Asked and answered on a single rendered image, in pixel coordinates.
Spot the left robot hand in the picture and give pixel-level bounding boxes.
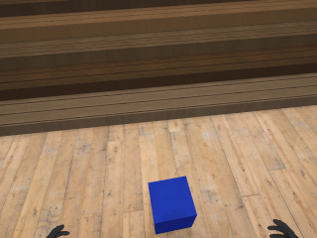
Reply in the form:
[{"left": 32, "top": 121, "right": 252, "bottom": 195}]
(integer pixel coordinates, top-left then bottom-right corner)
[{"left": 47, "top": 224, "right": 69, "bottom": 238}]

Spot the right robot hand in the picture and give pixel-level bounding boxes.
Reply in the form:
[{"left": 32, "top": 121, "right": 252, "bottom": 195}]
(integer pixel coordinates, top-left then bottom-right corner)
[{"left": 267, "top": 219, "right": 298, "bottom": 238}]

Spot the carton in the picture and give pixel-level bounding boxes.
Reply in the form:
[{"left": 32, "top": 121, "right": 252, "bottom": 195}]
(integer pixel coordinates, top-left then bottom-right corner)
[{"left": 148, "top": 176, "right": 197, "bottom": 235}]

